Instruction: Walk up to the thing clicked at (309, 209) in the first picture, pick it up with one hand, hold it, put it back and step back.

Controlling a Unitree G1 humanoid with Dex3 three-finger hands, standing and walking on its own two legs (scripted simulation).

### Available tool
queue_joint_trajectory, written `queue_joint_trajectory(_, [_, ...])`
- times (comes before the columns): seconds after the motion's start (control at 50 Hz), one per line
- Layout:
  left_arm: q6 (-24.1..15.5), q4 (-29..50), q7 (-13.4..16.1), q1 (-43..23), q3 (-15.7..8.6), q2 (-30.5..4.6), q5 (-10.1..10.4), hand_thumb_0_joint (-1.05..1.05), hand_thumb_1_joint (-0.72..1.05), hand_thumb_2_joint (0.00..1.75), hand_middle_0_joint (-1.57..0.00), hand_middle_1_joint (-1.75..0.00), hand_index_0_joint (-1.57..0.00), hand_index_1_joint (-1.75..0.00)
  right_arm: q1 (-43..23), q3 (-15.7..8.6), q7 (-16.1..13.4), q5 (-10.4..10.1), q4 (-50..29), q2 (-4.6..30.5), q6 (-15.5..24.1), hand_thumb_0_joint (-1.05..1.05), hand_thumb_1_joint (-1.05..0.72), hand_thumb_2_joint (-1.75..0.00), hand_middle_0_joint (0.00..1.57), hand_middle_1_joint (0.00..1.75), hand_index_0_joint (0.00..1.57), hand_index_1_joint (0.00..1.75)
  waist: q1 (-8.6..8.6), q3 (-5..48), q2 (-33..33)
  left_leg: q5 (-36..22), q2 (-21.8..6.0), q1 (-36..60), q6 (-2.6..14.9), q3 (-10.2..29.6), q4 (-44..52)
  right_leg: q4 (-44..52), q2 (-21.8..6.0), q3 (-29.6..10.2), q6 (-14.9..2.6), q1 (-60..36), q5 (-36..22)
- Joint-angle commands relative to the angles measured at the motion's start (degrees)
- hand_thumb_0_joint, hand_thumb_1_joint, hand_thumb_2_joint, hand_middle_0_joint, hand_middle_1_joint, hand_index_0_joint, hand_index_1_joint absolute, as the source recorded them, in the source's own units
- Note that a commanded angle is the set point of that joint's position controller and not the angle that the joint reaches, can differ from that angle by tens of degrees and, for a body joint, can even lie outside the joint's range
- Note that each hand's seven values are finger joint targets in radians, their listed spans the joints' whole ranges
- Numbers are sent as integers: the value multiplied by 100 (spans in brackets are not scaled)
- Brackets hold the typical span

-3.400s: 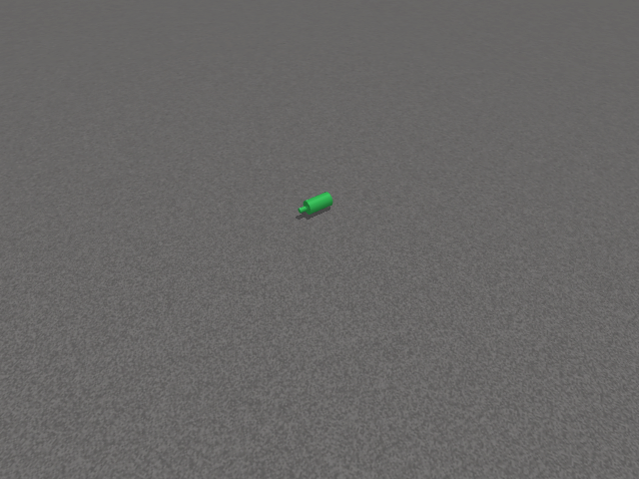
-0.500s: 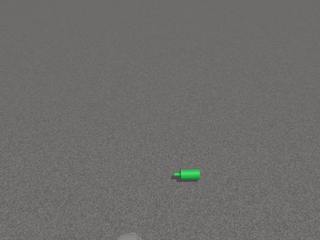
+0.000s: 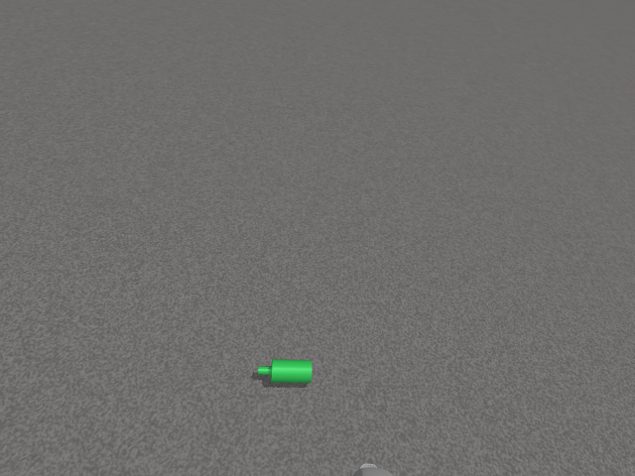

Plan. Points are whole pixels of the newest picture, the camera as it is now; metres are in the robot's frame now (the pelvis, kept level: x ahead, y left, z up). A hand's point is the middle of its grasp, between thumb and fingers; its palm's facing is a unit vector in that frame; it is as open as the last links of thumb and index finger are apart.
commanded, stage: walk up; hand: left
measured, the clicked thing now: (284, 370) +0.57 +0.00 -0.72
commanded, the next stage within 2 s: none
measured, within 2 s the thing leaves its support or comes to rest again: neither
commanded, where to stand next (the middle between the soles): +0.26 -0.27 m, yaw +5 degrees
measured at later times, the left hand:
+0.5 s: hand out of the picture +0.10 +0.08 -0.15, palm faces +0.05 -0.94 -0.33, open 7.4 cm
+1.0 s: hand (347, 446) +0.22 -0.06 -0.14, palm faces +0.00 -0.90 -0.44, open 7.4 cm
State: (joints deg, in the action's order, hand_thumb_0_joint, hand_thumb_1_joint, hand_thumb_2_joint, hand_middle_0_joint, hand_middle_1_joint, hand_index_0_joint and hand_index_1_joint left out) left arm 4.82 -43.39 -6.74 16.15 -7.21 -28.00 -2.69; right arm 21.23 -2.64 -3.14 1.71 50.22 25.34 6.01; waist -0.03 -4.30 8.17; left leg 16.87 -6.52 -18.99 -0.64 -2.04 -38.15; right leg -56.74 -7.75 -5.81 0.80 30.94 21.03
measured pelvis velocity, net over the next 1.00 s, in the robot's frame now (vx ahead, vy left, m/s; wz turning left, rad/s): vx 0.16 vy -0.34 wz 0.04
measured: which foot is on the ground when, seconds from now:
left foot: down 0.00-0.12, up 0.14-0.48, down 0.50-0.86, up 0.88-1.00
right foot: up 0.00-0.08, down 0.10-0.52, up 0.54-0.82, down 0.84-1.00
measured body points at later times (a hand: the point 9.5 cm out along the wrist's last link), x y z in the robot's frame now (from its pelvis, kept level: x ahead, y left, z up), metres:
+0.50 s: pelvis +0.11 -0.19 +0.00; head +0.14 -0.16 +0.45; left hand +0.10 +0.13 -0.12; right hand +0.20 -0.51 -0.10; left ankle +0.19 -0.10 -0.72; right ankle +0.08 -0.24 -0.72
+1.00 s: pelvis +0.16 -0.34 -0.02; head +0.18 -0.37 +0.43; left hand +0.22 -0.02 -0.11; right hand +0.23 -0.69 -0.14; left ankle +0.20 -0.19 -0.68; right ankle +0.22 -0.50 -0.72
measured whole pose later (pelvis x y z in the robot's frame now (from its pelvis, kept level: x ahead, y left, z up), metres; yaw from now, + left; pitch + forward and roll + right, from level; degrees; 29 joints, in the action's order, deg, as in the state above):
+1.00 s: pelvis +0.16 -0.34 -0.02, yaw +2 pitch -3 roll +0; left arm -1.5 -50.8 -0.4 14.5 -2.3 -21.5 -1.4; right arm 14.5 -4.0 -0.8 1.4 52.9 27.9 -1.5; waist 0.2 -5.5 -4.7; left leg 26.8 -2.7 -31.1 2.2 2.1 -63.5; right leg -46.4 -3.0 -1.5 2.4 24.1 20.0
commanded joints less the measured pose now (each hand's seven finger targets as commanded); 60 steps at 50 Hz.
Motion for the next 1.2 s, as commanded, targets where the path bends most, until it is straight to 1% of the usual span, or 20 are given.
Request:
queue_joint_trajectory(0.0, [-74,428,-28,79,-335,-902,29,0,90,90,-20,-30,-20,-30,-379,-730,-136,26,-366,2333,77,0,-90,-90,20,30,20,30,-134,161,-2271,1846,-993,-544,1150,1072,1631,635,-28,410,-58,-323,160])
queue_joint_trajectory(0.08, [-164,-181,69,1269,-501,-1045,-33,0,90,90,-20,-30,-20,-30,-632,-578,-159,78,-300,1816,-109,0,-90,-90,20,30,20,30,-782,627,-946,1999,-290,-1538,703,55,-487,1921,627,1163,-96,-2377,86])
queue_joint_trajectory(0.1, [-215,-291,143,1745,-600,-1379,-127,0,90,90,-20,-30,-20,-30,-538,-412,-174,83,-284,1278,-176,0,-90,-90,20,30,20,30,-1127,497,655,2104,250,-2383,505,-576,-2354,2796,338,454,-204,-2725,976])
queue_joint_trajectory(0.12, [-305,-46,207,1511,-594,-1759,-162,0,90,90,-20,-30,-20,-30,-486,-234,-216,-43,-398,834,-207,0,-90,-90,20,30,20,30,-1091,136,1546,2130,845,-3489,294,-34,-3691,3934,-706,-2050,-515,-2187,2387])
queue_joint_trajectory(0.14, [-341,284,260,528,-579,-2081,-99,0,90,90,-20,-30,-20,-30,-486,-419,-317,-112,-428,1259,-195,0,-90,-90,20,30,20,30,-640,-111,1397,1782,616,-3301,271,487,-3918,4924,-1253,-3295,-978,-1772,2911])
queue_joint_trajectory(0.16, [-354,402,298,149,-589,-2030,0,0,90,90,-20,-30,-20,-30,-498,-470,-322,-120,-273,1570,-160,0,-90,-90,20,30,20,30,-443,-293,966,1421,328,-3054,297,565,-3769,4952,-1328,-3317,-1138,-1537,2970])
queue_joint_trajectory(0.24, [-496,251,384,87,-331,-1206,8,0,90,90,-20,-30,-20,-30,153,-330,-177,-236,316,1399,-53,0,-90,-90,20,30,20,30,-243,-203,506,637,254,-2271,291,330,-2655,3394,-484,-913,-1052,-1736,-339])
queue_joint_trajectory(0.32, [-552,389,375,302,-166,-898,-21,0,90,90,-20,-30,-20,-30,-61,-258,-57,-167,161,1181,-13,0,-90,-90,20,30,20,30,-370,-106,352,605,402,-1699,284,-76,-1444,3533,-598,-650,-1340,-1830,-1202])
queue_joint_trajectory(0.44, [-392,776,350,-118,-34,-793,-39,0,90,90,-20,-30,-20,-30,683,-359,-135,-214,247,1071,-8,0,-90,-90,20,30,20,30,102,323,-289,-986,670,819,392,-362,308,2423,-240,143,-857,-824,-1929])
queue_joint_trajectory(0.48, [-416,853,362,262,106,-371,36,0,90,90,-20,-30,-20,-30,1382,-531,-291,-86,287,1490,20,0,-90,-90,20,30,20,30,462,949,-1398,-1007,-133,2457,827,997,1124,383,303,613,-317,34,-1615])
queue_joint_trajectory(0.5, [-391,851,359,583,113,-213,20,0,90,90,-20,-30,-20,-30,1406,-645,-361,-28,106,1833,18,0,-90,-90,20,30,20,30,383,1229,-2017,-918,-1709,3238,1468,3456,1420,-668,841,479,29,1240,965])
queue_joint_trajectory(0.54, [-170,663,415,806,-101,-1121,-46,0,90,90,-20,-30,-20,-30,613,-751,-448,-253,-200,2169,-18,0,-90,-90,20,30,20,30,149,930,-1131,-182,-2751,2300,2333,4418,1759,-2061,450,-316,107,1346,1182])
queue_joint_trajectory(0.68, [-190,285,263,687,-96,-642,127,0,90,90,-20,-30,-20,-30,-467,-497,-181,-24,-375,1572,69,0,-90,-90,20,30,20,30,-242,-23,-1796,-47,-776,-490,1268,685,1548,-410,261,129,-89,-184,-5])
queue_joint_trajectory(0.76, [-414,-252,370,687,-78,-549,285,0,90,90,-20,-30,-20,-30,-1073,-434,123,71,-464,1631,-153,0,-90,-90,20,30,20,30,-258,170,-2692,1805,-301,-1459,1053,273,1196,1224,511,860,25,-1688,-380])
queue_joint_trajectory(0.82, [-606,-702,666,1285,-209,-974,191,0,90,90,-20,-30,-20,-30,-805,-183,172,65,-434,761,-488,0,-90,-90,20,30,20,30,-642,442,-430,2050,414,-2040,744,-459,-1782,2500,669,638,173,-2448,-43])
queue_joint_trajectory(0.86, [-744,-255,790,300,-203,-1779,43,0,90,90,-20,-30,-20,-30,-567,-144,165,-50,-515,606,-592,0,-90,-90,20,30,20,30,-213,7,327,1375,480,-2108,289,805,-2883,4251,-1438,-3223,-876,-806,1586])
queue_joint_trajectory(0.88, [-724,-127,814,-504,-209,-2027,91,0,90,90,-20,-30,-20,-30,-614,-319,119,-28,-397,1115,-581,0,-90,-90,20,30,20,30,-53,-253,313,1385,148,-2074,239,831,-2821,4342,-1643,-3485,-1323,-510,2217])
queue_joint_trajectory(0.94, [-842,-326,883,-329,-155,-1621,138,0,90,90,-20,-30,-20,-30,-319,-427,205,-58,-43,1326,-625,0,-90,-90,20,30,20,30,47,-122,145,861,35,-2076,237,742,-2802,3462,-1032,-1994,-1130,-1144,971])
queue_joint_trajectory(1.06, [-919,-475,1127,390,-133,-1507,191,0,90,90,-20,-30,-20,-30,-709,-549,444,124,-402,1262,-874,0,-90,-90,20,30,20,30,-235,333,268,666,171,-2075,144,848,-3067,2854,-1005,-1478,-1306,-1737,-1338])
queue_joint_trajectory(1.18, [-905,-302,1163,439,-153,-1595,108,0,90,90,-20,-30,-20,-30,-1057,-553,525,73,-620,1068,-853,0,-90,-90,20,30,20,30,-320,554,540,1359,241,-1584,73,415,-1919,2453,-996,-1085,-1448,-1742,-1589])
